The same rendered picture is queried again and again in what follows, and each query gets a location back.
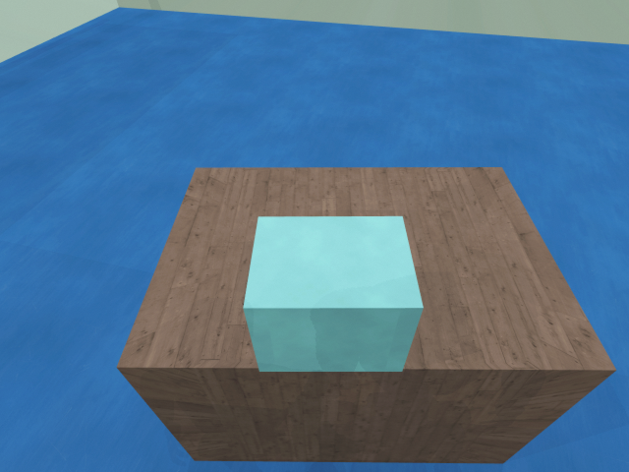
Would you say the pedestal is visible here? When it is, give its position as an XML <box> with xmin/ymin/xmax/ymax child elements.
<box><xmin>116</xmin><ymin>167</ymin><xmax>616</xmax><ymax>464</ymax></box>

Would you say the carton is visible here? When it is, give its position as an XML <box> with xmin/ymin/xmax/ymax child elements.
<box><xmin>243</xmin><ymin>216</ymin><xmax>424</xmax><ymax>372</ymax></box>

